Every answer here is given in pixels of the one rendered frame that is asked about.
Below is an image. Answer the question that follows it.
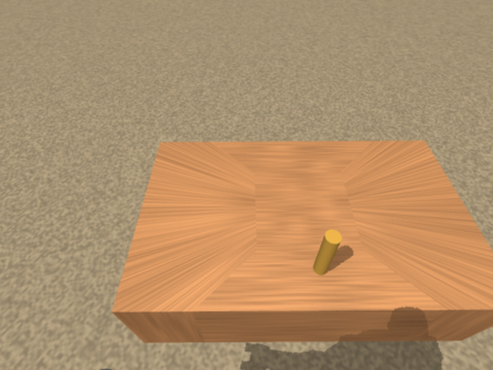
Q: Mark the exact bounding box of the can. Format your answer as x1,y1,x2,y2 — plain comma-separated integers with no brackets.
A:
313,230,342,275

